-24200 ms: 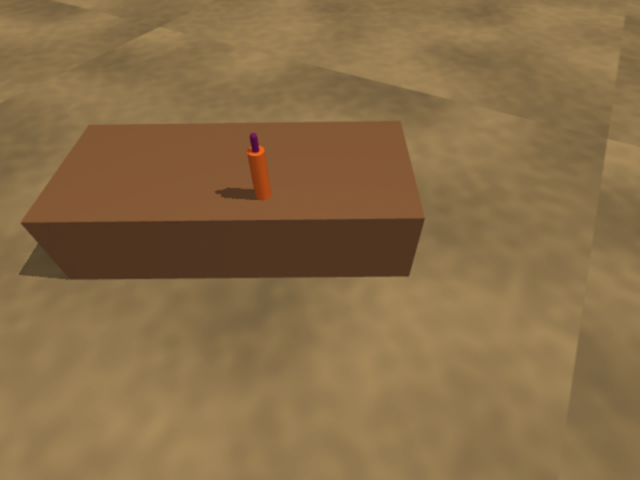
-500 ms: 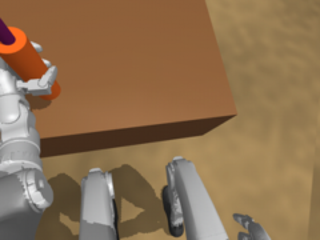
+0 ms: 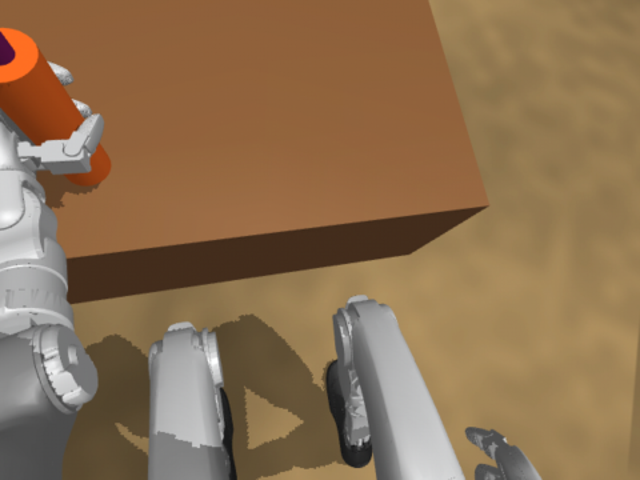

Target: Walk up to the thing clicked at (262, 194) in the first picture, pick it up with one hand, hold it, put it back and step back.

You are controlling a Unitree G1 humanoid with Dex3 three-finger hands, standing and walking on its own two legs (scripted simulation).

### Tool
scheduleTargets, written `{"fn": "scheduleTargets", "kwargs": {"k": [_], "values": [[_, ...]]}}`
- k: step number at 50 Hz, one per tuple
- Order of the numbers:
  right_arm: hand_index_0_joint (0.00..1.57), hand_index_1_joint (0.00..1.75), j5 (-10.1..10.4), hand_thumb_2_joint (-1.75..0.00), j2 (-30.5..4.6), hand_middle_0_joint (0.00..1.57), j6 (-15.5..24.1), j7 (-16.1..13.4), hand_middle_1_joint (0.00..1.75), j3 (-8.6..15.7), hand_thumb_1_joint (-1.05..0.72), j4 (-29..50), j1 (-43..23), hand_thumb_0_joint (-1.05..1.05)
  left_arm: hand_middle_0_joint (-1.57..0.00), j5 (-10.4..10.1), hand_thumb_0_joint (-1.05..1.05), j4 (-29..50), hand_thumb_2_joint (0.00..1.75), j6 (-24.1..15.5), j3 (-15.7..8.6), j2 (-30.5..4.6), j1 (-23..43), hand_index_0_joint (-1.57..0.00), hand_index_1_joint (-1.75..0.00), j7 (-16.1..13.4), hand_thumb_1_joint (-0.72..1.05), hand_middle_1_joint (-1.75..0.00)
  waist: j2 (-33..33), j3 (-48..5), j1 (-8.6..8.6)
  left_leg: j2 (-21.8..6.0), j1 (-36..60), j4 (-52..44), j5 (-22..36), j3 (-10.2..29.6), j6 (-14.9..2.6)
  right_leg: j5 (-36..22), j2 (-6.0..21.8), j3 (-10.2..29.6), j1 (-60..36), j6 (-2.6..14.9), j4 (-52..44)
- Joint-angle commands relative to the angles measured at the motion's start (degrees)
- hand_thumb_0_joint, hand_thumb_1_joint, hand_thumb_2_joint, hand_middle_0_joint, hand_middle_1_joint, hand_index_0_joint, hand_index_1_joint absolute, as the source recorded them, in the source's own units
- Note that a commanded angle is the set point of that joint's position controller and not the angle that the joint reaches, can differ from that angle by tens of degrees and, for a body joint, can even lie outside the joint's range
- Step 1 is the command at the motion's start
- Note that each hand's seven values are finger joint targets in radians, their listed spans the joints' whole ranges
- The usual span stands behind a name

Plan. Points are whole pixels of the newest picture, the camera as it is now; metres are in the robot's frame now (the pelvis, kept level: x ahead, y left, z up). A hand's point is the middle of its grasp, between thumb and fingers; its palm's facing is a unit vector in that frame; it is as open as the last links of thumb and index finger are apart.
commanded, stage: lower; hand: left
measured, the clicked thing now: (38, 104) +0.53 +0.23 +0.02
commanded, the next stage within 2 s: loosen in 0.44 s
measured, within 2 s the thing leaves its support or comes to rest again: rests again in 0.22 s
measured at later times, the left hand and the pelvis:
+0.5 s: hand (76, 130) +0.53 +0.22 -0.03, palm faces +0.17 -0.98 -0.06, open 7.8 cm; pelvis +0.00 +0.00 -0.02, yaw +0 degrees
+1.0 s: hand (72, 122) +0.54 +0.22 -0.02, palm faces +0.20 -0.98 -0.02, open 12.1 cm; pelvis +0.00 +0.00 -0.03, yaw +0 degrees
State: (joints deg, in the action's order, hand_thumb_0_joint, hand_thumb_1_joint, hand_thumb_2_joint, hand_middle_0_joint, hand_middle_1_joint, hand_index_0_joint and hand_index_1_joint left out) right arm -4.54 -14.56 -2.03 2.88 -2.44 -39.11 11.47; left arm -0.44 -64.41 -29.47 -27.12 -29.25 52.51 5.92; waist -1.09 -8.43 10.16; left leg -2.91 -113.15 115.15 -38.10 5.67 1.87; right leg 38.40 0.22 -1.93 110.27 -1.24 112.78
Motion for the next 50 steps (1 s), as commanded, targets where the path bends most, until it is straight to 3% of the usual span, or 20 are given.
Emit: {"fn": "scheduleTargets", "kwargs": {"k": [1,8,9,13,14,20,24,27,28,30,32,34,37,39,40,43,46,47,49,50], "values": [[0.2,0.3,-0.2,-0.91,-12.2,0.2,0.2,-1.0,0.3,4.1,-0.92,1.1,10.7,0.0,-1.36,-1.1,0.0,15.3,1.31,-5.0,-1.8,-15.8,25.6,-1.36,-1.45,-0.1,0.35,-1.45,-12.9,-41.2,-0.28,0.9,30.2,-12.4,12.7,-2.1,-2.61,-12.6,-0.9,-1.9,-18.0,3.67,-11.5],[0.2,0.3,-0.2,-0.91,-12.2,0.2,0.0,-1.1,0.3,3.9,-0.92,1.0,10.9,0.0,-1.35,-1.1,0.0,15.6,1.29,-4.5,-0.9,-15.5,26.0,-1.35,-1.43,0.2,0.36,-1.43,-12.0,-40.6,0.4,1.3,27.0,-11.0,11.3,-2.8,-2.82,-12.2,-0.7,-1.8,-18.8,3.41,-10.8],[0.2,0.3,-0.2,-0.91,-12.3,0.2,0.0,-1.1,0.3,4.0,-0.91,0.8,10.8,0.0,-1.34,-1.0,0.0,14.9,1.3,-4.3,-2.1,-17.2,25.7,-1.34,-1.43,0.0,0.36,-1.42,-10.9,-40.6,-0.26,1.3,26.2,-10.1,11.6,-3.2,-3.1,-12.6,-0.8,-1.5,-19.8,3.15,-11.0],[0.2,0.3,-0.2,-0.9,-12.3,0.2,-0.1,-1.2,0.3,4.1,-0.91,0.7,10.7,0.0,-1.34,-1.1,0.0,13.6,1.29,-3.9,-0.5,-14.9,25.2,-1.34,-1.43,0.7,0.37,-1.43,-10.4,-40.1,0.44,1.3,25.8,-9.3,11.7,-3.3,-3.19,-13.0,-0.8,-1.4,-19.2,3.04,-10.7],[0.2,0.3,-0.2,-0.9,-12.5,0.2,-0.1,-1.3,0.3,4.3,-0.91,0.8,11.0,0.0,-1.35,-1.1,0.0,15.4,1.29,-4.1,-1.8,-16.5,25.9,-1.35,-1.43,0.6,0.36,-1.43,-9.8,-40.7,0.26,1.3,24.9,-9.0,11.4,-3.5,-3.33,-12.8,-0.9,-1.2,-19.3,2.99,-11.0],[0.2,0.3,-0.2,-0.9,-12.6,0.2,-0.4,-1.1,0.3,4.2,-0.91,0.8,11.0,0.0,-1.34,-1.1,0.0,16.3,1.29,-4.2,-1.9,-16.8,26.7,-1.35,-1.43,0.6,0.36,-1.43,-11.5,-42.1,-0.02,1.4,26.1,-8.5,13.3,-3.1,-3.12,-14.0,-0.8,-1.6,-18.8,3.21,-9.4],[0.2,0.3,-0.2,-0.9,-12.5,0.2,-0.4,-0.9,0.3,4.3,-0.91,0.9,10.8,0.0,-1.34,-0.7,0.0,14.1,1.3,-3.8,-0.3,-14.1,26.0,-1.34,-1.43,0.7,0.39,-1.42,-11.7,-39.9,0.82,1.4,25.5,-8.7,12.2,-2.8,-2.89,-12.9,-0.7,-2.0,-16.9,3.38,-8.6],[0.2,0.3,-0.4,-0.9,-12.6,0.2,-0.5,-1.0,0.3,4.3,-0.91,0.6,11.1,0.0,-1.34,-0.5,0.0,14.3,1.3,-4.0,-0.6,-14.8,26.8,-1.35,-1.42,0.5,0.39,-1.42,-10.9,-40.2,0.82,1.4,24.9,-7.8,12.4,-3.1,-3.02,-13.4,-0.8,-1.9,-16.7,3.29,-8.4],[0.2,0.3,-0.3,-0.9,-12.6,0.2,-0.6,-0.9,0.3,4.2,-0.92,0.8,10.7,0.0,-1.42,-0.9,0.0,13.3,1.22,-3.9,0.2,-13.1,26.4,-1.43,-1.41,0.7,0.33,-1.41,-11.1,-39.0,0.92,1.4,25.1,-8.1,11.9,-2.9,-2.94,-12.7,-0.6,-2.0,-15.7,3.39,-8.3],[0.2,0.3,-0.2,-0.89,-12.9,0.2,-0.5,-0.9,0.3,4.4,-0.92,0.7,10.8,0.0,-1.29,-1.6,0.0,13.7,1.06,-3.9,-1.8,-14.6,26.2,-1.31,-1.25,0.4,0.18,-1.25,-10.1,-39.6,0.09,1.5,24.0,-7.6,11.4,-3.2,-3.03,-12.5,-0.7,-2.0,-16.5,3.24,-8.1],[0.2,0.3,-0.1,-0.89,-12.7,0.2,-0.5,-0.8,0.3,4.0,-0.92,1.2,10.4,0.0,-1.2,-2.5,0.0,12.5,0.9,-3.9,-0.2,-12.5,27.0,-1.23,-1.09,0.8,0.12,-1.12,-9.2,-38.2,1.24,1.6,21.8,-7.4,9.9,-3.2,-3.06,-11.6,-0.7,-2.1,-16.8,3.09,-8.2],[0.2,0.3,-0.1,-0.89,-12.9,0.2,-0.4,-0.9,0.3,4.3,-0.92,1.0,10.6,0.0,-1.13,-2.5,0.0,14.1,0.74,-4.2,-2.1,-15.2,27.5,-1.15,-0.99,0.4,0.03,-1.02,-9.7,-40.1,-0.03,1.6,22.9,-7.6,9.6,-3.3,-2.97,-11.2,-0.7,-2.0,-16.9,3.16,-8.0],[0.2,0.3,-0.2,-0.9,-12.8,0.2,-0.6,-1.0,0.3,4.3,-0.92,1.3,10.3,0.0,-0.93,-1.8,0.0,13.0,0.58,-4.1,-0.4,-13.8,27.4,-0.95,-0.8,0.6,-0.14,-0.81,-10.4,-39.5,0.69,1.6,23.3,-8.1,8.2,-3.3,-2.89,-10.1,-0.6,-1.9,-16.3,3.25,-8.5],[0.2,0.3,-0.3,-0.9,-12.6,0.2,-0.6,-1.1,0.3,4.3,-0.92,0.8,10.4,0.0,-0.79,-1.7,0.0,13.5,0.45,-4.2,-0.9,-14.5,28.7,-0.8,-0.66,0.3,-0.23,-0.67,-9.4,-39.5,1.0,1.6,22.0,-7.3,8.2,-3.8,-3.12,-10.5,-0.7,-1.5,-17.4,2.91,-8.9],[0.2,0.3,-0.2,-0.9,-12.8,0.2,-0.5,-1.1,0.3,4.3,-0.92,1.1,9.9,0.0,-0.74,-1.7,0.0,8.9,0.38,-3.5,-0.6,-13.0,25.2,-0.75,-0.59,0.3,-0.27,-0.6,-7.5,-37.6,1.01,1.6,20.8,-7.2,7.9,-3.7,-3.29,-10.3,-0.7,-1.6,-17.2,2.8,-8.9],[0.2,0.3,-0.1,-0.9,-12.7,0.2,-0.8,-1.3,0.3,4.1,-0.92,1.4,9.9,0.0,-0.63,-1.8,0.0,12.7,0.28,-3.9,-2.0,-15.9,27.0,-0.64,-0.48,0.0,-0.39,-0.49,-8.6,-37.7,0.24,1.7,19.9,-7.8,6.0,-3.8,-3.23,-8.4,-0.7,-1.6,-17.0,2.93,-9.2],[0.2,0.3,-0.2,-0.9,-12.5,0.2,-0.8,-1.0,0.3,4.2,-0.92,1.4,10.3,0.0,-0.55,-1.5,0.0,11.0,0.22,-3.1,0.0,-12.1,25.5,-0.55,-0.39,0.4,-0.44,-0.4,-8.5,-38.2,0.93,1.6,20.9,-7.4,8.9,-3.7,-3.13,-11.0,-0.8,-1.8,-17.6,3.0,-8.7],[0.2,0.3,-0.1,-0.9,-12.9,0.2,-0.8,-1.2,0.3,4.3,-0.92,1.7,10.1,0.0,-0.52,-1.7,0.0,10.3,0.2,-2.9,-1.9,-13.8,24.1,-0.52,-0.37,0.2,-0.46,-0.37,-8.0,-37.5,0.29,1.6,20.7,-7.6,8.7,-3.5,-3.22,-10.7,-0.8,-1.9,-16.7,3.05,-8.7],[0.2,0.3,-0.1,-0.9,-12.9,0.2,-0.9,-1.2,0.3,4.3,-0.92,2.0,10.1,0.0,-0.45,-1.4,0.0,9.8,0.15,-2.8,-0.6,-12.6,23.9,-0.45,-0.29,0.3,-0.49,-0.3,-7.2,-37.5,1.19,1.5,20.6,-7.0,9.9,-3.5,-3.35,-12.0,-0.9,-2.0,-17.4,2.81,-8.9],[0.2,0.3,-0.3,-0.9,-12.8,0.2,-1.0,-1.1,0.3,4.4,-0.92,1.6,10.7,0.0,-0.42,-1.4,0.0,14.0,0.13,-3.4,-1.5,-14.2,26.5,-0.42,-0.26,0.1,-0.49,-0.27,-8.6,-39.2,0.49,1.6,21.3,-7.1,10.7,-3.6,-3.26,-12.9,-0.8,-1.8,-18.3,2.95,-8.4]]}}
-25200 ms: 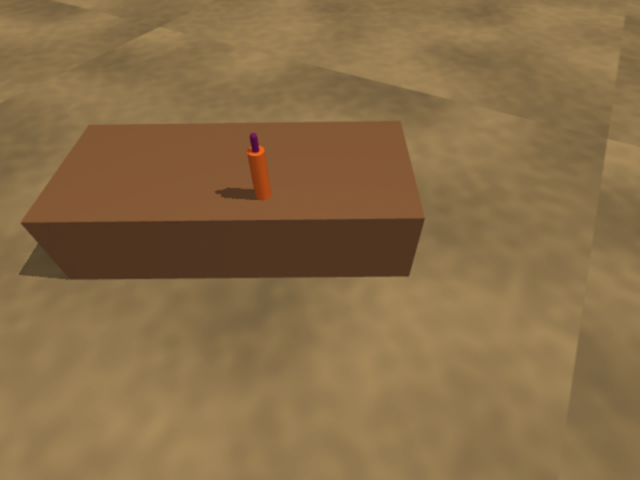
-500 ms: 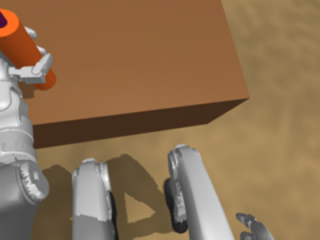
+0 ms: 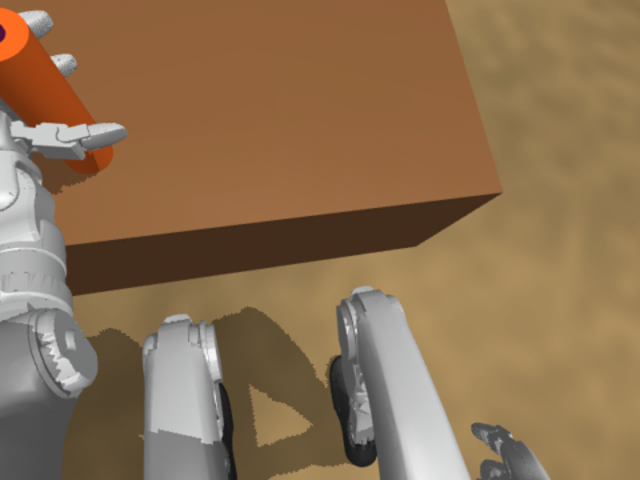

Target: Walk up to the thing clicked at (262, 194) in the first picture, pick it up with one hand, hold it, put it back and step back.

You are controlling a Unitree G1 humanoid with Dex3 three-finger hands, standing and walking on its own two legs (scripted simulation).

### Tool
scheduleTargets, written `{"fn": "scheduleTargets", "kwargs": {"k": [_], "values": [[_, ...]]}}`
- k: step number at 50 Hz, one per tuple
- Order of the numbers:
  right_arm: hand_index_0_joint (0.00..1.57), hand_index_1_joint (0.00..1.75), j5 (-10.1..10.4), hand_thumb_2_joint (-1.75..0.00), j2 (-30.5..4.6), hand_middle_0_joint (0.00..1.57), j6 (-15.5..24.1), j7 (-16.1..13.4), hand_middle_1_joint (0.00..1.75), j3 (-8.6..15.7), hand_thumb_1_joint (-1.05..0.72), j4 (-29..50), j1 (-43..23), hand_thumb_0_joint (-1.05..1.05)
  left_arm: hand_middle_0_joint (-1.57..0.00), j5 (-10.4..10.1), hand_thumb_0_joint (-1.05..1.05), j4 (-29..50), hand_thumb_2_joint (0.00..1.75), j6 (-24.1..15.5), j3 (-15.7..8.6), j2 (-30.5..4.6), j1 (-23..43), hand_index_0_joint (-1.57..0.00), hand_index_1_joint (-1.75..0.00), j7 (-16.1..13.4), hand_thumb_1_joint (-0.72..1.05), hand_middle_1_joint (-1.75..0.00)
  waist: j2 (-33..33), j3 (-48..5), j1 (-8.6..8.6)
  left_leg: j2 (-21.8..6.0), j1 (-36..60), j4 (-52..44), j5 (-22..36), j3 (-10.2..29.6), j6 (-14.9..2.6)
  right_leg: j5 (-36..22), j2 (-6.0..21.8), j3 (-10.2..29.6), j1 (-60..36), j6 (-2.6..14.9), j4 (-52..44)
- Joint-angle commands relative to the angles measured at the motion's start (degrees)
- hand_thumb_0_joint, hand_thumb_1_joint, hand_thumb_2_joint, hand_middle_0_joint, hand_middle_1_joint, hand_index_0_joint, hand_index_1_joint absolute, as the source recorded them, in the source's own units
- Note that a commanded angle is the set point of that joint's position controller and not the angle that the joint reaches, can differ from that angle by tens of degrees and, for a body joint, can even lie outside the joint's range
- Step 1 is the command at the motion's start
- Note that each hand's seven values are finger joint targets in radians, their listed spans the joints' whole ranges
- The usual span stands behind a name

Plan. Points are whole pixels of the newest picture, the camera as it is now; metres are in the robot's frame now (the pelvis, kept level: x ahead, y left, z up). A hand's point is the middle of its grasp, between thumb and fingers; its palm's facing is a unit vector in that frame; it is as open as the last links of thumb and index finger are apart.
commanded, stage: open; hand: left
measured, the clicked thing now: (34, 87) +0.54 +0.23 +0.03
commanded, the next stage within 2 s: withdraw in 0.04 s
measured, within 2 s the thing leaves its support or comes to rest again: neither
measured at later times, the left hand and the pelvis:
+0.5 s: hand out of the picture +0.55 +0.28 +0.08, palm faces +0.27 -0.96 -0.07, open 17.6 cm; pelvis +0.00 +0.00 +0.03, yaw +0 degrees
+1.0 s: hand out of the picture +0.48 +0.35 +0.20, palm faces +0.37 -0.86 -0.35, open 17.4 cm; pelvis +0.03 +0.01 +0.22, yaw +2 degrees
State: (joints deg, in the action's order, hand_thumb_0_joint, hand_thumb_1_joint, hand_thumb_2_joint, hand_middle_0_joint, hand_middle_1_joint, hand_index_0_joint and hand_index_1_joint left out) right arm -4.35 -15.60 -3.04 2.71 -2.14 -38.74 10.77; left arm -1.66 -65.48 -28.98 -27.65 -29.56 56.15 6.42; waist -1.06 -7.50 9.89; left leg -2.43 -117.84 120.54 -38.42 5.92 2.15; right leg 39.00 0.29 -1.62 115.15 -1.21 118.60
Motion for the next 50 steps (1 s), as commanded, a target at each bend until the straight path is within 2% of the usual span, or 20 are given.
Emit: {"fn": "scheduleTargets", "kwargs": {"k": [1,3,9,12,14,16,20,21,23,27,29,30,32,33,34,35,40,44,47,50], "values": [[0.2,0.3,-0.4,-0.9,-11.9,0.2,0.0,-0.9,0.3,4.2,-0.93,1.2,11.3,0.0,-0.38,-0.2,0.0,15.6,0.1,-3.8,-2.1,-15.6,22.6,-0.37,-0.22,-0.6,-0.52,-0.23,-9.0,-41.7,-0.36,1.1,27.1,-12.4,11.9,-3.9,-3.53,-14.0,-0.8,-1.9,-23.8,2.95,-14.1],[0.2,0.3,-0.3,-0.9,-11.6,0.2,0.1,-0.7,0.3,4.0,-0.93,1.5,11.1,0.0,-0.32,-0.3,0.0,12.4,0.06,-3.3,0.7,-10.7,20.7,-0.32,-0.18,-0.2,-0.57,-0.18,-9.1,-39.1,0.79,1.0,27.5,-13.0,12.1,-3.3,-3.26,-13.6,-0.8,-2.5,-21.3,3.24,-13.6],[0.2,0.3,-0.3,-0.9,-11.7,0.2,-0.1,-0.8,0.3,4.1,-0.91,1.1,11.2,0.0,-0.11,0.0,0.0,14.1,0.02,-3.9,-0.3,-13.0,22.3,-0.11,-0.05,-0.6,-0.61,-0.05,-10.7,-38.6,0.89,0.9,28.3,-13.7,9.8,-3.0,-3.03,-11.5,-0.8,-2.7,-19.6,3.46,-13.4],[0.2,0.3,-0.2,-0.9,-12.1,0.2,-0.2,-1.0,0.3,4.0,-0.91,1.7,11.2,0.0,-0.07,-0.2,0.0,15.9,0.03,-3.6,-2.7,-17.0,22.8,-0.07,-0.03,-0.6,-0.61,-0.04,-10.4,-40.9,0.03,1.0,28.5,-13.3,11.1,-3.5,-3.36,-12.6,-0.7,-2.3,-22.2,3.14,-14.0],[0.2,0.3,-0.2,-0.9,-12.1,0.2,-0.6,-1.2,0.3,4.2,-0.91,2.1,11.6,0.0,-0.07,0.2,0.0,20.4,0.03,-3.2,-5.5,-22.5,24.8,-0.07,-0.03,-0.8,-0.6,-0.03,-11.7,-45.8,-1.33,1.0,30.6,-14.1,11.6,-4.0,-3.44,-13.0,-0.7,-1.6,-26.0,2.97,-15.0],[0.2,0.3,0.2,-0.9,-12.1,0.2,-0.9,-1.5,0.3,4.3,-0.91,2.5,11.9,0.0,-0.06,0.1,0.0,21.7,0.03,-1.9,-4.6,-22.4,25.3,-0.06,-0.02,-0.3,-0.6,-0.02,-12.4,-46.4,-0.75,0.8,31.9,-15.5,11.1,-3.7,-3.35,-12.5,-0.8,-1.2,-26.9,3.02,-16.3],[0.2,0.3,1.4,-0.9,-12.1,0.2,-1.3,-2.5,0.3,4.3,-0.92,3.0,12.8,0.0,-0.06,-0.7,0.0,23.9,0.03,1.6,-6.1,-26.3,24.7,-0.06,-0.02,0.9,-0.6,-0.02,-11.8,-47.7,-0.63,0.7,34.2,-18.6,12.0,-3.5,-3.68,-13.5,-0.8,-0.4,-31.8,2.73,-20.7],[0.2,0.3,1.8,-0.9,-12.3,0.2,-1.4,-2.8,0.3,4.5,-0.92,3.4,12.8,0.0,-0.05,-1.0,0.0,20.8,0.02,3.0,-4.9,-23.9,22.2,-0.06,-0.02,1.6,-0.61,-0.02,-11.3,-47.0,-0.19,0.7,36.1,-20.5,11.9,-3.0,-3.62,-13.3,-0.7,-0.9,-31.9,2.9,-21.6],[0.2,0.3,2.5,-0.9,-12.4,0.2,-1.4,-3.4,0.3,4.9,-0.92,3.9,12.7,0.0,-0.05,-1.2,0.0,23.3,0.0,5.1,-4.7,-25.5,21.9,-0.06,-0.01,2.6,-0.61,-0.02,-12.4,-46.8,-0.33,0.4,39.5,-23.6,11.0,-2.4,-3.56,-12.3,-0.8,-1.0,-32.9,3.02,-24.4],[0.2,0.3,3.6,-0.9,-11.9,0.2,-0.6,-4.2,0.3,4.4,-0.91,3.9,12.5,0.0,-0.04,-2.7,0.0,17.4,0.0,9.2,-2.5,-21.0,14.3,-0.06,0.0,4.6,-0.58,-0.02,-8.5,-39.4,0.4,-0.1,40.6,-27.1,11.8,-1.7,-3.75,-13.6,-0.9,-1.4,-36.0,2.7,-29.0],[0.2,0.3,3.8,-0.89,-11.4,0.2,0.1,-4.7,0.3,4.2,-0.89,3.5,12.7,0.0,-0.03,-2.9,0.0,19.4,0.0,9.5,-3.0,-22.3,14.5,-0.06,0.0,5.0,-0.56,-0.03,-6.9,-36.2,0.1,-0.2,40.6,-28.2,12.4,-1.9,-4.02,-14.5,-1.0,-1.3,-37.5,2.53,-31.2],[0.2,0.3,3.9,-0.89,-11.0,0.2,0.3,-4.6,0.3,3.8,-0.89,3.4,12.5,0.0,-0.03,-3.1,0.0,15.2,0.0,9.9,-1.7,-19.4,11.8,-0.06,0.0,5.3,-0.55,-0.01,-6.2,-32.7,0.52,-0.2,40.5,-29.1,12.1,-1.6,-3.99,-14.1,-0.9,-1.3,-36.5,2.67,-31.9],[0.2,0.3,4.0,-0.88,-10.7,0.2,1.1,-4.6,0.3,3.8,-0.8,3.3,11.9,0.0,-0.03,-3.8,0.0,15.0,0.07,9.2,-1.4,-18.5,10.9,-0.03,-0.04,6.2,-0.46,-0.05,-5.8,-27.8,0.21,-0.3,39.7,-30.7,10.5,-1.3,-3.86,-12.8,-1.0,-1.3,-35.3,2.82,-32.9],[0.2,0.3,3.8,-0.9,-11.3,0.2,-0.2,-4.3,0.3,4.3,-0.86,4.2,11.5,0.0,-0.06,4.4,0.0,12.4,0.05,13.3,-0.9,-26.9,9.0,-0.06,-0.03,2.8,-0.45,-0.04,-9.4,-31.6,-3.2,0.1,48.3,-35.8,13.2,-1.8,-3.47,-14.3,-0.8,-0.5,-39.9,3.45,-36.6],[0.2,0.3,4.2,-0.89,-11.0,0.2,-0.5,-4.3,0.3,4.2,-0.86,5.1,11.5,0.0,-0.06,3.5,0.0,16.0,0.05,14.7,0.7,-23.7,13.4,-0.06,-0.03,0.9,-0.45,-0.04,-9.1,-33.2,-1.11,-0.3,50.2,-36.7,14.9,-1.3,-3.42,-15.9,-1.0,-0.6,-41.2,3.29,-37.9],[0.2,0.3,4.4,-0.9,-11.0,0.2,-0.9,-4.1,0.3,4.3,-0.86,5.0,12.4,0.0,-0.06,3.8,0.0,17.2,0.05,15.4,0.6,-24.0,14.2,-0.06,-0.03,0.0,-0.46,-0.03,-9.6,-33.5,-1.27,-0.2,51.6,-38.0,14.7,-1.1,-3.26,-15.8,-1.1,-0.6,-41.9,3.18,-39.1],[0.2,0.3,4.3,-0.9,-10.7,0.2,-2.2,-4.1,0.3,4.2,-0.9,4.8,13.7,0.0,-0.06,7.5,0.0,20.5,0.08,18.0,-3.3,-33.6,12.9,-0.06,-0.06,-5.1,-0.51,-0.06,-15.0,-38.3,-3.67,-0.7,66.0,-44.4,24.1,-0.7,-2.44,-21.1,-1.3,-1.3,-49.1,3.31,-43.8],[0.2,0.3,4.0,-0.9,-9.7,0.2,-1.7,-4.4,0.3,4.4,-0.89,3.5,13.8,0.0,-0.05,7.5,0.0,15.6,0.04,19.7,0.9,-26.0,10.2,-0.05,-0.05,-8.1,-0.57,-0.05,-14.4,-31.6,-1.73,-0.9,70.8,-49.8,23.9,-1.3,-2.31,-21.3,-1.4,-1.6,-52.4,3.27,-50.3],[0.2,0.3,4.3,-0.9,-10.0,0.2,-1.2,-4.5,0.3,4.7,-0.9,3.7,13.5,0.0,-0.05,7.4,0.0,12.7,0.04,20.9,2.7,-23.0,3.9,-0.05,-0.05,-9.7,-0.58,-0.05,-12.3,-27.5,-2.79,-1.1,73.5,-53.7,23.9,-1.4,-2.14,-21.2,-1.4,-1.9,-55.6,3.35,-54.3],[0.2,0.3,4.6,-0.9,-9.7,0.2,-0.4,-4.5,0.3,5.0,-0.9,5.7,12.2,0.0,-0.05,6.5,0.0,11.2,0.05,22.4,7.6,-14.7,-2.5,-0.05,-0.05,-10.2,-0.57,-0.05,-10.3,-24.8,-2.74,-1.2,76.3,-57.4,26.5,-2.0,-1.75,-24.0,-1.5,-2.4,-60.6,3.39,-58.1]]}}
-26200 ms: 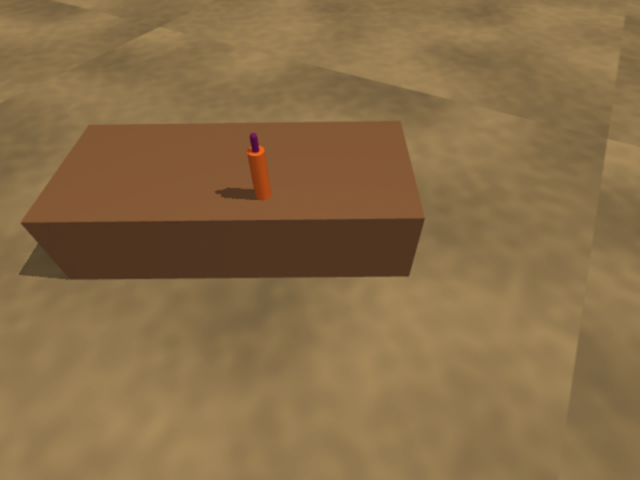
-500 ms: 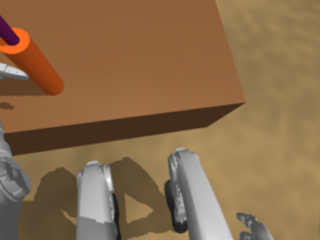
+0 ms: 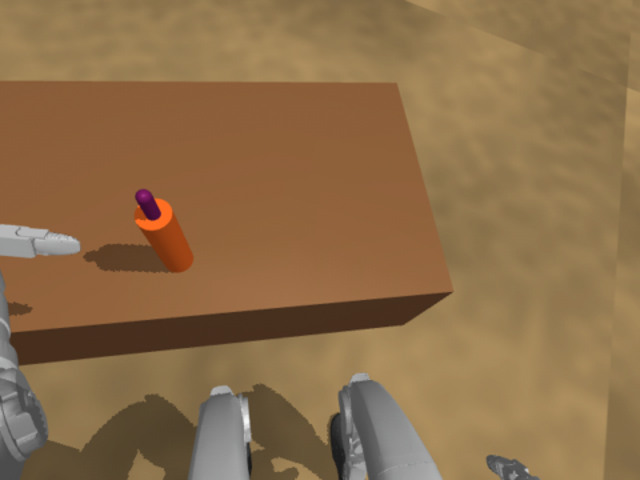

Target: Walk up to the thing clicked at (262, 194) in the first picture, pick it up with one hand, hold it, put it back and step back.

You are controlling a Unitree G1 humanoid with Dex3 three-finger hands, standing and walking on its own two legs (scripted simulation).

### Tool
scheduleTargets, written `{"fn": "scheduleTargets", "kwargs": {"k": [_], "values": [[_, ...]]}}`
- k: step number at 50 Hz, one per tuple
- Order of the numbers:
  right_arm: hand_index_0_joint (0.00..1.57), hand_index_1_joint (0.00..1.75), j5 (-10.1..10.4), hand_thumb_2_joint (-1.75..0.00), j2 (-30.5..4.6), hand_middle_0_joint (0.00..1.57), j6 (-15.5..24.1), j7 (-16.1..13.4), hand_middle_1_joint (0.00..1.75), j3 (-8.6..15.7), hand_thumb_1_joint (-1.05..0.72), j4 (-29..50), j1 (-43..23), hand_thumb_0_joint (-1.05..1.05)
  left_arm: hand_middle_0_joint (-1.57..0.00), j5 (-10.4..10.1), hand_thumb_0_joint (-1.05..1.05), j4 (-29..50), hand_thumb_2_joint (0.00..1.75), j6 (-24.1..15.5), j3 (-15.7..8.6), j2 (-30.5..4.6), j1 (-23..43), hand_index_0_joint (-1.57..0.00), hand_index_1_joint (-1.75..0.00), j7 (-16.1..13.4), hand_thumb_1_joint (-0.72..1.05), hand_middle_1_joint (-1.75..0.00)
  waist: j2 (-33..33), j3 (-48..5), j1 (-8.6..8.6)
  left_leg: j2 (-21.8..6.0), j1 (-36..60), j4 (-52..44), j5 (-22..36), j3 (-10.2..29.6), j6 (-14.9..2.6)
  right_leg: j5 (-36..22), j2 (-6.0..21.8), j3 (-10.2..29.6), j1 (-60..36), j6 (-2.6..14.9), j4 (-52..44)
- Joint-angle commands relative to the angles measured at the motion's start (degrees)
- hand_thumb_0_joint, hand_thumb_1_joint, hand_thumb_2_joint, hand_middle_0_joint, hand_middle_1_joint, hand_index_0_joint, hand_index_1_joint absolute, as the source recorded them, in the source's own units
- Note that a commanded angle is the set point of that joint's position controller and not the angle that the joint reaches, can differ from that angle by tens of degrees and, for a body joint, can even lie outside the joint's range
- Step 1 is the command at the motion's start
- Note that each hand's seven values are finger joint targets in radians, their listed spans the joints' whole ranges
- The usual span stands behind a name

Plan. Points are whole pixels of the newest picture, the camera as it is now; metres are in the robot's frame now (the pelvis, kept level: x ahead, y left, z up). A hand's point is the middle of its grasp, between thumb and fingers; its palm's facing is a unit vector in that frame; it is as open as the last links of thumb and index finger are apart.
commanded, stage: home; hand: left
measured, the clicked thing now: (163, 232) +0.51 +0.21 -0.18
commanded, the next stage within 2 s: none
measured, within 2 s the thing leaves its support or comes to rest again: neither
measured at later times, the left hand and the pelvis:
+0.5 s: hand (89, 366) +0.27 +0.22 +0.01, palm faces +0.20 -0.93 -0.31, open 17.3 cm; pelvis +0.04 +0.00 +0.09, yaw +2 degrees
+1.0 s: hand (132, 439) +0.20 +0.17 +0.03, palm faces +0.17 -0.95 -0.28, open 17.5 cm; pelvis +0.04 -0.02 +0.09, yaw +3 degrees
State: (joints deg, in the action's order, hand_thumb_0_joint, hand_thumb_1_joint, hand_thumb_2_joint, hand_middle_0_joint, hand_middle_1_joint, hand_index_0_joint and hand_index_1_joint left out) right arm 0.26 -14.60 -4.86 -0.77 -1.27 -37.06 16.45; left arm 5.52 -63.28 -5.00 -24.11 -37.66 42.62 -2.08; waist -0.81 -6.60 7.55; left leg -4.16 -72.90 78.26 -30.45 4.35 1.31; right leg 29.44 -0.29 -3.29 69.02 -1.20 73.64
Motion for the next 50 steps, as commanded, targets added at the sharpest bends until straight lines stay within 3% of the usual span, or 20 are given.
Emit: {"fn": "scheduleTargets", "kwargs": {"k": [1,5,9,10,13,18,19,24,26,28,29,31,32,34,38,39,40,43,45,50], "values": [[0.2,0.3,0.3,-0.9,-10.8,0.2,1.4,-1.2,0.3,4.5,-0.9,2.2,7.7,0.0,-0.05,-0.9,0.0,5.6,0.05,-0.8,4.5,-5.1,5.7,-0.05,-0.05,-1.9,-0.56,-0.05,-8.2,-22.4,-0.73,0.5,30.6,-16.3,17.8,-0.6,-0.93,-14.1,-1.0,-0.8,-15.4,3.3,-14.5],[0.2,0.3,1.3,-0.9,-10.4,0.2,1.9,-1.9,0.3,4.8,-0.9,4.6,5.9,0.0,-0.05,-2.3,0.0,14.0,0.07,0.7,7.7,-0.8,-1.4,-0.05,-0.06,-2.5,-0.53,-0.06,-6.7,-21.7,-2.54,0.9,33.2,-21.5,18.0,-1.4,-0.78,-15.6,-1.0,-0.9,-23.3,3.13,-18.8],[0.2,0.3,2.3,-0.9,-9.1,0.2,2.2,-3.4,0.3,4.5,-0.9,6.7,4.1,0.0,-0.05,-3.8,0.0,23.8,0.08,1.8,7.8,0.0,-9.3,-0.05,-0.06,-4.2,-0.51,-0.06,-4.8,-20.6,-3.99,1.7,35.2,-26.2,15.9,-2.7,-1.09,-15.1,-0.8,-0.2,-30.5,2.77,-23.3],[0.2,0.3,2.5,-0.9,-8.7,0.2,2.4,-3.7,0.3,4.2,-0.9,7.6,3.1,0.0,-0.05,-4.1,0.0,21.4,0.08,2.6,10.1,4.2,-14.1,-0.05,-0.06,-4.5,-0.51,-0.06,-3.5,-18.6,-3.48,1.9,35.7,-27.2,15.5,-3.0,-1.16,-15.0,-0.8,-0.2,-31.2,2.67,-24.3],[0.2,0.3,2.7,-0.9,-8.1,0.2,3.0,-5.2,0.3,3.9,-0.9,9.8,1.7,0.0,-0.05,-4.8,0.0,34.1,0.08,3.0,8.7,1.2,-17.0,-0.05,-0.06,-6.4,-0.5,-0.06,-6.7,-19.6,-5.4,2.5,39.8,-30.1,17.1,-4.1,-1.09,-16.7,-0.5,0.5,-36.2,2.54,-26.9],[0.2,0.3,2.1,-0.9,-5.7,0.2,4.4,-7.4,0.3,2.6,-0.9,11.1,-1.1,0.0,-0.05,-5.9,0.0,43.2,0.07,4.8,14.1,9.9,-28.8,-0.05,-0.06,-7.7,-0.53,-0.06,-6.9,-14.1,-4.71,2.7,44.1,-33.6,17.4,-4.7,-1.09,-17.4,-0.5,0.4,-38.9,2.22,-29.8],[0.2,0.3,2.2,-0.9,-6.0,0.2,4.9,-7.6,0.3,2.8,-0.9,11.2,-1.6,0.0,-0.05,-6.2,0.0,46.4,0.06,5.0,13.8,9.7,-30.2,-0.05,-0.06,-8.0,-0.53,-0.05,-6.9,-13.0,-5.2,2.6,44.6,-34.7,16.4,-4.7,-1.05,-16.3,-0.5,0.2,-39.0,2.35,-30.4],[0.2,0.3,1.8,-0.9,-4.6,0.2,6.1,-7.8,0.3,2.4,-0.9,12.2,-4.8,0.0,-0.05,-7.4,0.0,49.4,0.06,8.1,22.0,21.1,-52.4,-0.05,-0.05,-7.2,-0.54,-0.05,-2.3,-6.4,-5.63,2.4,44.7,-36.6,16.7,-4.4,-0.88,-15.5,-1.0,-1.2,-39.6,2.17,-32.0],[0.2,0.3,2.1,-0.9,-5.0,0.2,6.2,-7.9,0.3,2.7,-0.9,13.0,-5.9,0.0,-0.05,-7.6,0.0,57.8,0.07,8.4,20.9,18.4,-53.7,-0.05,-0.06,-7.0,-0.53,-0.06,-1.4,-6.8,-6.5,2.7,45.5,-36.4,18.5,-5.1,-1.09,-17.0,-0.8,-0.8,-41.1,1.84,-32.8],[0.2,0.3,2.0,-0.9,-4.5,0.2,6.5,-7.8,0.3,2.6,-0.9,13.6,-6.2,0.0,-0.05,-7.6,0.0,59.0,0.07,9.6,22.7,20.2,-58.8,-0.05,-0.06,-6.6,-0.53,-0.06,1.0,-5.9,-5.61,2.7,45.9,-36.2,20.3,-5.0,-1.3,-19.0,-0.9,-1.1,-41.9,1.41,-32.8],[0.2,0.3,2.2,-0.9,-4.6,0.2,6.7,-7.8,0.3,2.7,-0.9,13.9,-6.3,0.0,-0.05,-7.8,0.0,64.7,0.07,9.6,21.4,17.9,-57.6,-0.05,-0.06,-6.8,-0.52,-0.06,-0.4,-5.4,-6.26,2.9,45.8,-36.0,20.0,-5.4,-1.32,-19.1,-0.6,-0.7,-41.8,1.35,-33.2],[0.2,0.3,2.0,-0.9,-4.3,0.2,7.0,-8.1,0.3,2.5,-0.9,14.5,-6.9,0.0,-0.05,-7.5,0.0,62.6,0.06,10.4,22.2,19.3,-61.2,-0.05,-0.05,-6.6,-0.55,-0.05,1.8,-3.9,-5.52,2.9,45.5,-35.7,20.2,-5.4,-1.61,-19.4,-0.6,-0.6,-41.0,1.08,-33.2],[0.2,0.3,2.0,-0.9,-4.3,0.2,7.3,-8.2,0.3,2.5,-0.9,15.1,-7.0,0.0,-0.05,-7.5,0.0,67.9,0.06,10.1,21.2,17.5,-58.6,-0.05,-0.05,-6.6,-0.55,-0.05,0.5,-4.4,-5.7,3.2,45.7,-35.8,18.7,-5.6,-1.68,-18.3,-0.2,-0.3,-41.5,1.06,-33.7],[0.2,0.3,1.5,-0.9,-3.9,0.2,7.9,-8.6,0.3,2.3,-0.9,15.3,-6.9,0.0,-0.05,-7.1,0.0,67.0,0.05,10.5,22.1,18.8,-59.9,-0.05,-0.05,-6.4,-0.55,-0.05,1.2,-4.2,-4.71,3.4,46.0,-35.3,17.2,-5.7,-1.98,-17.3,-0.1,0.1,-40.8,0.71,-34.0],[0.2,0.3,1.0,-0.9,-3.5,0.2,9.4,-8.9,0.3,2.2,-0.9,15.7,-7.0,0.0,-0.05,-6.9,0.0,69.9,0.05,10.8,20.6,17.7,-59.3,-0.05,-0.05,-6.6,-0.55,-0.05,-0.5,-4.4,-5.68,4.0,45.4,-35.0,14.3,-5.9,-1.92,-14.1,0.8,1.2,-41.1,0.75,-34.7],[0.2,0.3,0.8,-0.9,-3.6,0.2,9.6,-9.0,0.3,2.3,-0.9,15.7,-6.8,0.0,-0.05,-6.6,0.0,69.1,0.05,10.9,21.6,18.7,-59.5,-0.05,-0.05,-6.6,-0.55,-0.05,-0.5,-4.9,-4.99,3.9,46.0,-34.9,14.5,-5.7,-1.92,-14.4,0.6,1.1,-40.6,0.79,-34.3],[0.2,0.3,0.8,-0.9,-3.4,0.2,10.0,-9.0,0.3,2.1,-0.9,15.8,-6.8,0.0,-0.05,-6.5,0.0,65.7,0.05,11.5,22.4,20.2,-63.5,-0.05,-0.05,-6.5,-0.55,-0.05,0.3,-4.6,-5.37,4.0,45.7,-34.6,15.2,-5.7,-1.94,-15.1,0.5,0.7,-41.0,0.72,-34.0],[0.2,0.3,0.7,-0.9,-3.9,0.2,10.7,-9.2,0.3,2.7,-0.9,15.7,-6.2,0.0,-0.05,-6.5,0.0,69.0,0.05,11.7,22.4,19.8,-63.2,-0.05,-0.05,-6.6,-0.57,-0.05,0.3,-6.6,-5.85,4.0,46.5,-33.7,18.4,-5.7,-1.85,-18.5,0.7,0.8,-42.5,0.62,-33.5],[0.2,0.3,0.7,-0.9,-3.5,0.2,11.2,-8.9,0.3,2.4,-0.9,15.6,-6.5,0.0,-0.05,-6.3,0.0,65.1,0.04,12.6,22.5,20.5,-66.9,-0.05,-0.05,-6.7,-0.57,-0.05,0.8,-4.7,-6.23,4.1,44.9,-33.7,17.5,-5.6,-1.83,-17.6,0.6,0.4,-42.0,0.62,-33.7],[0.2,0.3,0.9,-0.9,-3.8,0.2,11.6,-8.7,0.3,2.7,-0.9,15.9,-6.3,0.0,-0.05,-6.4,0.0,69.1,0.04,12.5,21.1,19.1,-65.8,-0.05,-0.05,-6.7,-0.57,-0.05,0.3,-5.1,-6.93,3.9,44.3,-34.0,16.7,-5.5,-1.78,-16.2,0.4,0.3,-41.6,0.9,-33.4]]}}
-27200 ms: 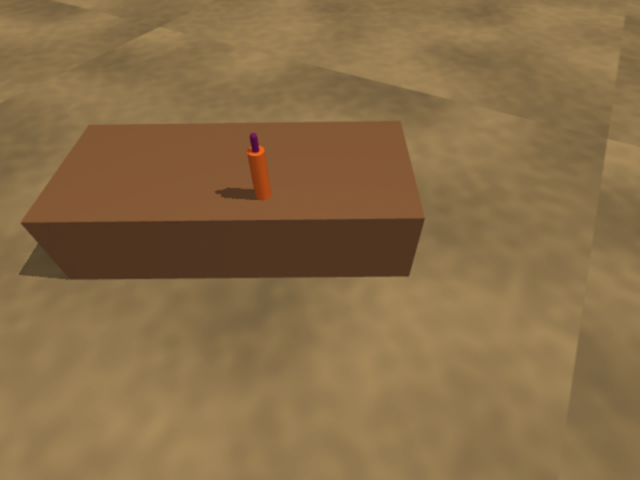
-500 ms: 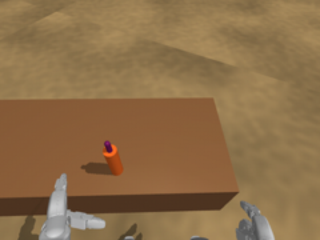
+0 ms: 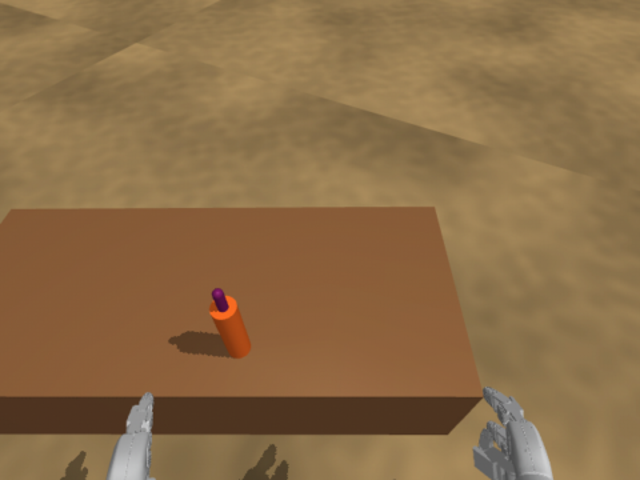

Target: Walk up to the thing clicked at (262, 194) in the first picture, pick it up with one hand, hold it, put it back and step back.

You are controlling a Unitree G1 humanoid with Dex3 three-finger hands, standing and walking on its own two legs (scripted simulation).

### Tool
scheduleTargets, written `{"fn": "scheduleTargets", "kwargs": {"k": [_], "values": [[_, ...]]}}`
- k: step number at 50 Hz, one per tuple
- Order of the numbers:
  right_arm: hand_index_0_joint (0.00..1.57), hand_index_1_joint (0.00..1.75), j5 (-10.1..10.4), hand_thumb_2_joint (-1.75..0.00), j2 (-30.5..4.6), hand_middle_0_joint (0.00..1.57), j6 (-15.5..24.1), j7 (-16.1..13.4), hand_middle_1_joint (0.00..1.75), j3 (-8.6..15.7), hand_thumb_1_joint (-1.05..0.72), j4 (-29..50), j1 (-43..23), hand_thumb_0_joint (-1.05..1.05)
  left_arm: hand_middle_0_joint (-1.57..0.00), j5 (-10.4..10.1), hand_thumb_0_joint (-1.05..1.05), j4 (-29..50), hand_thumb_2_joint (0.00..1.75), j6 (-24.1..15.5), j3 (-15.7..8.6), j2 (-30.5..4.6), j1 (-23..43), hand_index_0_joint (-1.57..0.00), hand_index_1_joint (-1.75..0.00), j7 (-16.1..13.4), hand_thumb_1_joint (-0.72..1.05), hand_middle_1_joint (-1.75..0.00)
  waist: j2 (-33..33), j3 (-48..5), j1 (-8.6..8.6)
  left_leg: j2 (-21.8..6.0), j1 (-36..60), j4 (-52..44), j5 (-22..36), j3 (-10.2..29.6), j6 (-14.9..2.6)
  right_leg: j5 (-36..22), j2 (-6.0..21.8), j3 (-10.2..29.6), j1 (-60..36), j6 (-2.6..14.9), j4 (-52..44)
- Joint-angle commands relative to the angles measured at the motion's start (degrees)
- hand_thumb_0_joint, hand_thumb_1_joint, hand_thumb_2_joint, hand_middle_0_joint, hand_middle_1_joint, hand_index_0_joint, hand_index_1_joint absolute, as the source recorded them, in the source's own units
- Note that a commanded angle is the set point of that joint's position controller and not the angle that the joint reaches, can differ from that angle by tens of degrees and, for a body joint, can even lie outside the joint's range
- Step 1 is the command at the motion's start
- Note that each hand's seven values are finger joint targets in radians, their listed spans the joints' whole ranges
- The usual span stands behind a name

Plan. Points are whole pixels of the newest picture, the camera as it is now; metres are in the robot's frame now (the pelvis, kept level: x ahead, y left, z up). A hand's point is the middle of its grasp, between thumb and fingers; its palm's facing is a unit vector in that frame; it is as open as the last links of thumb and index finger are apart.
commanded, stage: home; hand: left
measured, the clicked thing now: (229, 322) +0.48 +0.20 -0.27
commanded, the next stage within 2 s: stand in 1.66 s
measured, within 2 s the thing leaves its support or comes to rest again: neither
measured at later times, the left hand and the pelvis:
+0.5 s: hand out of the picture +0.07 +0.25 -0.10, palm faces +0.01 -0.92 -0.40, open 17.5 cm; pelvis +0.00 +0.00 +0.04, yaw +1 degrees
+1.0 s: hand out of the picture +0.02 +0.25 -0.11, palm faces +0.03 -0.93 -0.37, open 17.4 cm; pelvis -0.01 -0.01 +0.05, yaw +2 degrees
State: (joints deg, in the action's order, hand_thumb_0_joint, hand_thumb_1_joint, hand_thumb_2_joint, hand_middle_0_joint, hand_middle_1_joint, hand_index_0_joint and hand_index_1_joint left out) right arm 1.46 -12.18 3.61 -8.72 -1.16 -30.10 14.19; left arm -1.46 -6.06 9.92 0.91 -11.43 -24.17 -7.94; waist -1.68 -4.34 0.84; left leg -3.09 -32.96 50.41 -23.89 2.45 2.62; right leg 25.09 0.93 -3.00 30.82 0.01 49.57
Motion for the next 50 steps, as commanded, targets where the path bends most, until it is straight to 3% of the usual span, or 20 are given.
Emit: {"fn": "scheduleTargets", "kwargs": {"k": [1,2,3,4,7,11,14,16,19,28,31,39,41,43,50], "values": [[0.2,0.3,-0.4,-0.9,-6.3,0.2,3.1,-0.8,0.3,2.8,-0.9,9.1,-3.7,0.0,-0.05,0.7,0.0,12.4,0.04,-2.4,-4.3,-7.4,0.3,-0.05,-0.05,-0.9,-0.58,-0.05,1.4,-7.7,-0.61,2.8,4.6,-6.1,10.9,-3.5,-3.05,-12.5,-0.9,-0.2,-3.8,-0.27,-9.0],[0.2,0.3,-0.4,-0.9,-6.4,0.2,3.2,-0.7,0.3,2.7,-0.9,9.1,-4.1,0.0,-0.05,0.7,0.0,9.8,0.04,-1.9,-3.6,-6.7,-0.8,-0.05,-0.05,-0.7,-0.58,-0.05,1.8,-5.4,-0.28,2.9,3.7,-6.2,9.5,-3.6,-3.15,-11.0,-0.9,-0.1,-2.6,-0.35,-9.6],[0.2,0.3,-6.2,-0.9,-11.9,0.2,0.1,2.6,0.3,4.8,-0.9,-3.7,-3.9,0.0,-0.04,6.2,0.0,-8.6,0.02,-6.0,-6.0,-12.3,8.2,-0.04,-0.04,1.9,-0.61,-0.05,1.1,-2.3,-1.07,0.5,6.6,-10.8,14.9,0.7,-2.36,-11.6,2.9,2.6,-10.1,1.69,-10.4],[0.2,0.3,-6.7,-0.9,-12.7,0.2,-1.2,4.0,0.3,5.6,-0.9,-5.1,-3.4,0.0,-0.05,6.6,0.0,-11.7,0.05,-7.7,-6.4,-13.8,6.2,-0.05,-0.05,3.4,-0.56,-0.06,2.5,-4.6,-1.17,0.6,9.9,-10.6,11.9,0.4,-3.5,-10.7,3.6,4.5,-9.9,2.44,-11.8],[0.2,0.3,-5.2,-0.9,-12.5,0.2,-1.7,6.1,0.3,5.3,-0.9,-5.9,-3.7,0.0,-0.05,5.4,0.0,-17.9,0.03,-10.6,-4.6,-14.6,8.0,-0.04,-0.05,5.2,-0.59,-0.05,0.7,-3.4,-1.11,0.2,13.3,-12.9,13.0,1.5,-4.44,-12.5,4.3,5.3,-10.4,3.12,-13.5],[0.2,0.3,-4.4,-0.9,-13.1,0.2,-1.9,7.3,0.3,5.5,-0.9,-9.3,-4.3,0.0,-0.05,4.4,0.0,-26.1,0.04,-11.5,-3.9,-14.9,11.4,-0.05,-0.05,5.4,-0.57,-0.05,0.7,-0.1,-1.17,-0.2,15.2,-16.5,15.7,1.8,-3.64,-16.5,4.3,4.9,-12.7,1.76,-16.7],[0.2,0.3,-4.3,-0.9,-13.0,0.2,-2.5,7.6,0.3,5.2,-0.9,-12.0,-3.8,0.0,-0.05,4.2,0.0,-31.3,0.04,-11.7,-3.9,-15.9,12.8,-0.05,-0.05,5.3,-0.58,-0.05,1.7,2.7,-1.12,-0.1,15.0,-20.0,13.0,1.8,-3.14,-12.6,4.4,4.9,-14.5,1.33,-20.5],[0.2,0.3,-4.0,-0.9,-13.1,0.2,-2.9,7.7,0.3,5.3,-0.9,-13.4,-4.2,0.0,-0.05,4.0,0.0,-34.4,0.05,-11.9,-3.8,-16.7,12.5,-0.05,-0.05,5.2,-0.55,-0.05,2.7,2.5,-1.17,0.1,17.5,-20.0,14.8,1.4,-2.95,-14.9,5.2,5.5,-15.9,1.39,-23.3],[0.2,0.3,-4.0,-0.9,-14.5,0.2,-2.9,7.5,0.3,5.1,-0.9,-16.1,-2.8,0.0,-0.05,3.6,0.0,-38.4,0.06,-11.7,-3.7,-16.9,13.3,-0.05,-0.05,5.1,-0.55,-0.05,0.3,2.7,-0.95,-1.2,20.3,-23.4,19.0,2.5,-2.74,-16.7,4.5,4.3,-17.6,1.03,-23.3],[0.2,0.3,-3.2,-0.9,-16.1,0.2,-3.6,7.2,0.3,4.0,-0.9,-22.2,-3.9,0.0,-0.05,3.4,0.0,-48.1,0.04,-10.9,-3.2,-18.9,14.8,-0.05,-0.05,5.4,-0.57,-0.05,0.3,5.1,-1.15,-1.8,21.7,-28.9,15.6,3.3,-2.21,-13.1,4.9,4.2,-21.1,0.5,-28.7],[0.2,0.3,-3.1,-0.9,-16.2,0.2,-3.7,7.1,0.3,3.7,-0.9,-23.6,-4.3,0.0,-0.05,3.3,0.0,-50.3,0.05,-10.9,-3.0,-19.4,15.1,-0.05,-0.05,5.4,-0.56,-0.05,1.1,5.0,-1.26,-2.2,23.1,-29.1,17.3,3.4,-2.34,-15.1,5.5,4.4,-21.9,0.34,-30.2],[0.2,0.3,-2.9,-0.9,-16.8,0.2,-4.0,7.3,0.3,3.0,-0.9,-26.8,-4.5,0.0,-0.05,3.3,0.0,-54.1,0.06,-10.5,-2.9,-20.0,16.4,-0.05,-0.05,6.0,-0.54,-0.05,1.0,8.0,-1.25,-1.9,20.7,-31.6,10.3,3.8,-2.0,-6.1,5.3,5.0,-20.7,0.18,-33.1],[0.2,0.3,-2.8,-0.9,-16.8,0.2,-3.9,7.4,0.3,2.9,-0.9,-27.1,-4.9,0.0,-0.05,3.2,0.0,-54.6,0.05,-10.6,-2.7,-19.6,16.4,-0.05,-0.05,6.0,-0.56,-0.05,1.0,7.4,-1.39,-2.1,21.4,-31.3,12.4,3.7,-2.12,-7.4,5.8,5.4,-21.3,0.31,-33.5],[0.2,0.3,-2.8,-0.9,-16.7,0.2,-3.9,7.4,0.3,2.9,-0.9,-27.6,-4.8,0.0,-0.05,3.2,0.0,-55.1,0.05,-10.6,-2.9,-20.3,17.0,-0.05,-0.05,6.0,-0.56,-0.05,1.7,7.9,-1.2,-1.7,21.1,-31.0,11.7,3.4,-1.96,-4.8,6.0,5.9,-20.3,0.33,-34.4],[0.2,0.3,-2.7,-0.9,-17.1,0.2,-3.5,7.4,0.3,2.6,-0.9,-28.3,-5.6,0.0,-0.05,2.9,0.0,-56.1,0.06,-10.8,-3.0,-20.1,17.2,-0.05,-0.05,6.2,-0.55,-0.05,1.2,6.4,-1.54,-2.2,22.0,-31.3,14.0,3.8,-2.12,-9.2,6.0,5.4,-21.9,0.3,-33.8]]}}
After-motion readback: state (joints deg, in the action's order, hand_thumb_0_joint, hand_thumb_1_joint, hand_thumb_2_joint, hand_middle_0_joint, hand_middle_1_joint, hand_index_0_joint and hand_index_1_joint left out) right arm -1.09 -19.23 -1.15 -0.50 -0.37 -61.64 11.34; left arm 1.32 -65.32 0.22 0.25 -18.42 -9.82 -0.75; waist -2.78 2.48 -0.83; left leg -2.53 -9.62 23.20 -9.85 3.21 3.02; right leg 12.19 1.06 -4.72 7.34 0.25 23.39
